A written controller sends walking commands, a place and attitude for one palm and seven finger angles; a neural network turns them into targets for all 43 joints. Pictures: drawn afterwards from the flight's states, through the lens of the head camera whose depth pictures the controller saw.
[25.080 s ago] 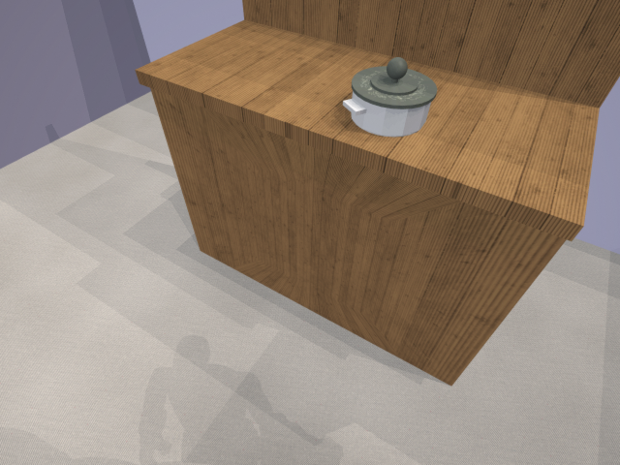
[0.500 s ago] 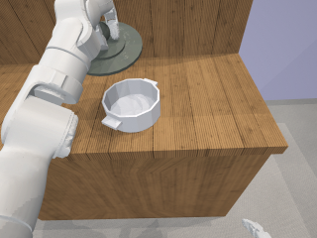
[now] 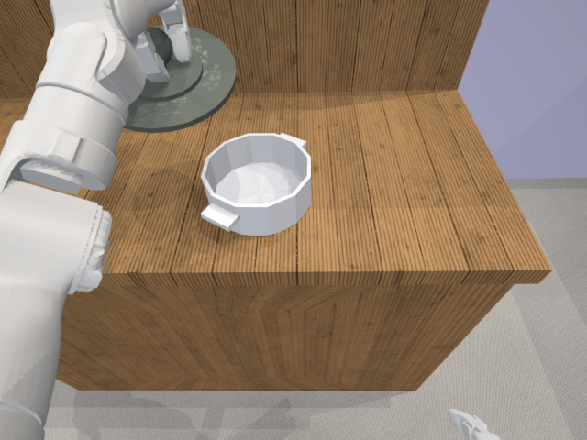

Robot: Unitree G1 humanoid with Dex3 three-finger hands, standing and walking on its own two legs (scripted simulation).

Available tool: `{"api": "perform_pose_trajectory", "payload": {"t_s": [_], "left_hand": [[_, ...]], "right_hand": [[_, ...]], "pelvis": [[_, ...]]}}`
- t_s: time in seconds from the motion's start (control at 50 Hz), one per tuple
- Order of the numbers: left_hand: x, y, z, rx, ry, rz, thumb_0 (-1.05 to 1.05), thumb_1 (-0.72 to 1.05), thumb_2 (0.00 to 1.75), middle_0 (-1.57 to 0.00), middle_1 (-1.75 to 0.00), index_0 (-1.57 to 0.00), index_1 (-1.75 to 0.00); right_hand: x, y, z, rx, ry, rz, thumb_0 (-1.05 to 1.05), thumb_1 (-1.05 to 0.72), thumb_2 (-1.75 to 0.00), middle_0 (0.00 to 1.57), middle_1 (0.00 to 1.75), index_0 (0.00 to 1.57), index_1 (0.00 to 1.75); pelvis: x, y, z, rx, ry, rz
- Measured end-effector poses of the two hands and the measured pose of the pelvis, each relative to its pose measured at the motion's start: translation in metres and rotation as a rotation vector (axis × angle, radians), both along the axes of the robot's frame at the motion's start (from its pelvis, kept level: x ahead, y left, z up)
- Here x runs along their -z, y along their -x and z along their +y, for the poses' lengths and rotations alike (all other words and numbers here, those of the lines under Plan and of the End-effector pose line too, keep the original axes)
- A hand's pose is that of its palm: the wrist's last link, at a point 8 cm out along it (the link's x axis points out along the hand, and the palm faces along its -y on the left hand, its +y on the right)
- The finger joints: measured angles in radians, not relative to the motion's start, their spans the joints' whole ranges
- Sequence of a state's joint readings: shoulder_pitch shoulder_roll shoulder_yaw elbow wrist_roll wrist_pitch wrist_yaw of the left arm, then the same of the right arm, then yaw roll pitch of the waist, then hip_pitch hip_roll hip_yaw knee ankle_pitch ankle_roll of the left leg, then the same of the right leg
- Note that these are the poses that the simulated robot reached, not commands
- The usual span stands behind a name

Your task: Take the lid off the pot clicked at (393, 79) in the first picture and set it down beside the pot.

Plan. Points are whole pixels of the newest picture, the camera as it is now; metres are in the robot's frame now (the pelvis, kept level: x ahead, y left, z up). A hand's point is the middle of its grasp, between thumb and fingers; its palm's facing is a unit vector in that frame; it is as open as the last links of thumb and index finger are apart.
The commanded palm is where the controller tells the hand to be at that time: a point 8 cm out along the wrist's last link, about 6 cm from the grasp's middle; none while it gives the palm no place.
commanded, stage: move the lid sideways beside the pot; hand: left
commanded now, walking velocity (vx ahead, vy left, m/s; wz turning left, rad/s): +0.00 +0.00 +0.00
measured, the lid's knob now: (153, 47) +0.50 +0.16 +0.28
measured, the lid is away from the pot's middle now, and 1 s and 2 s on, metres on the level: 0.11 0.23 0.23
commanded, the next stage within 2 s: lower the lid onto the table in 1.32 s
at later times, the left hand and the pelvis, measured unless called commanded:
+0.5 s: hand (87, 58) +0.46 +0.22 +0.29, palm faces -0.16 -0.09 -0.98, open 6.1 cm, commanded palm +0.45 +0.22 +0.36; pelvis -0.01 +0.00 +0.00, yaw +0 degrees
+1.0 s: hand (41, 62) +0.47 +0.27 +0.29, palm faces -0.19 -0.10 -0.98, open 6.1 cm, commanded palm +0.45 +0.28 +0.36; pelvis +0.00 +0.00 +0.00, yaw +0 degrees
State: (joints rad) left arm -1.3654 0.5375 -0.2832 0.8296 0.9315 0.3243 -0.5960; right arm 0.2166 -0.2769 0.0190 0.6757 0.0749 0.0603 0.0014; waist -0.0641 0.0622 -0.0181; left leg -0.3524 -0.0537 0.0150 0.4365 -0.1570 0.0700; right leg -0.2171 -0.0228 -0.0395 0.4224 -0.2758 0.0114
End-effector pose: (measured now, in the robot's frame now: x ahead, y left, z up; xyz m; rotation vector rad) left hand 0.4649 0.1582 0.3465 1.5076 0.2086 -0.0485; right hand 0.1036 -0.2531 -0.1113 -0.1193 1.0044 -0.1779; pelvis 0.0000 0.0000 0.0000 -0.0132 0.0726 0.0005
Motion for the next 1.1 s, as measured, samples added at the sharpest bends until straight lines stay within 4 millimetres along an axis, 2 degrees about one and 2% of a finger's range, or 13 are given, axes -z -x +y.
{"api": "perform_pose_trajectory", "payload": {"t_s": [0.42,0.6,0.84,1.1], "left_hand": [[-0.004,0.014,0.049,-0.067,-0.003,-0.014,0.00,0.38,0.51,-0.81,-0.97,-0.84,-0.99],[0.001,0.016,0.071,-0.121,-0.017,0.022,0.00,0.38,0.51,-0.81,-0.97,-0.84,-0.99],[0.001,0.012,0.092,-0.142,-0.009,0.036,0.00,0.38,0.51,-0.81,-0.97,-0.84,-0.99],[0.000,0.013,0.126,-0.204,-0.024,0.024,0.00,0.38,0.50,-0.81,-0.97,-0.84,-0.99]], "right_hand": [[-0.004,0.012,-0.003,0.015,0.028,0.016,0.01,-0.91,-0.90,0.20,0.30,0.20,0.30],[-0.002,0.018,-0.004,0.019,0.032,0.041,0.01,-0.91,-0.90,0.20,0.30,0.20,0.30],[0.001,0.028,-0.007,0.037,0.042,0.086,0.01,-0.91,-0.90,0.21,0.30,0.20,0.30],[-0.001,0.031,-0.012,0.054,0.050,0.122,0.01,-0.91,-0.90,0.21,0.30,0.20,0.30]], "pelvis": [[0.001,0.007,0.003,-0.005,0.009,-0.004],[0.001,0.010,0.003,-0.007,0.013,-0.004],[0.001,0.005,0.002,-0.006,0.015,0.002],[0.000,-0.001,0.003,-0.002,0.019,0.018]]}}
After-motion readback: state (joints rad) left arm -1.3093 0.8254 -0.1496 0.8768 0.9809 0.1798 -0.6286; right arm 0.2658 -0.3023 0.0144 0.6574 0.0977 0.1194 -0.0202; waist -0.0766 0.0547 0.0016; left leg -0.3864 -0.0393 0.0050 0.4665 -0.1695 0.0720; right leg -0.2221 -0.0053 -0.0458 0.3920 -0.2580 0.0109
